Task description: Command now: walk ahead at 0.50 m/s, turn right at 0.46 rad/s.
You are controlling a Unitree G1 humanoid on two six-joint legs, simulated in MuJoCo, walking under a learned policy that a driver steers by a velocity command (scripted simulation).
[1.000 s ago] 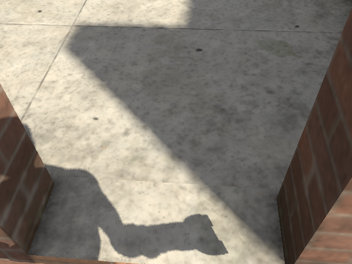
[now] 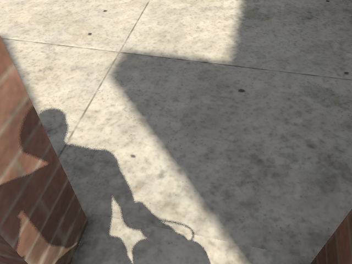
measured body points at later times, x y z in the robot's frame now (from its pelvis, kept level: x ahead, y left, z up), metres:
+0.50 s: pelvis +0.21 -0.01 +0.08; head +0.20 -0.01 +0.53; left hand +0.06 +0.15 -0.06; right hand +0.38 -0.22 -0.02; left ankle +0.35 +0.09 -0.40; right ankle +0.09 -0.07 -0.66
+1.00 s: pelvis +0.41 -0.06 +0.24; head +0.36 -0.07 +0.68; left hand +0.63 +0.10 +0.18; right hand +0.43 -0.31 +0.10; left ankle +0.42 +0.05 -0.44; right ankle +0.40 -0.17 -0.47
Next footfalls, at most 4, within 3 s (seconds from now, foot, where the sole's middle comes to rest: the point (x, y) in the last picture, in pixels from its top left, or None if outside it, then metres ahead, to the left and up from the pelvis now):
0.26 right None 0.13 -0.07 -0.69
0.56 left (172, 253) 0.45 0.05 -0.50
0.92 right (253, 256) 0.44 -0.19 -0.50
1.32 left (171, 189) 0.67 0.06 -0.50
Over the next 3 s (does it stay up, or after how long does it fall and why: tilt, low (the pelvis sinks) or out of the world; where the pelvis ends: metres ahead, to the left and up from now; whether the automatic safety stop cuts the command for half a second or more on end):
stays up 1.07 0.07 0.27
